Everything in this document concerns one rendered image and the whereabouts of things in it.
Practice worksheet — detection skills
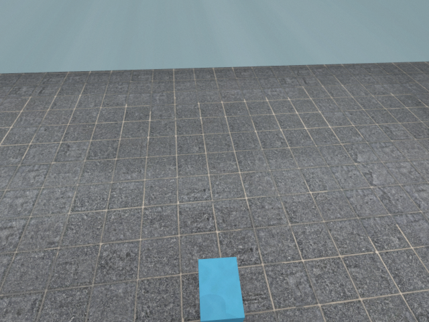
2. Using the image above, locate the carton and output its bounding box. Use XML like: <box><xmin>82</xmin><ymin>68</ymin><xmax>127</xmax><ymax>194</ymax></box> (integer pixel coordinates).
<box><xmin>198</xmin><ymin>257</ymin><xmax>245</xmax><ymax>322</ymax></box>

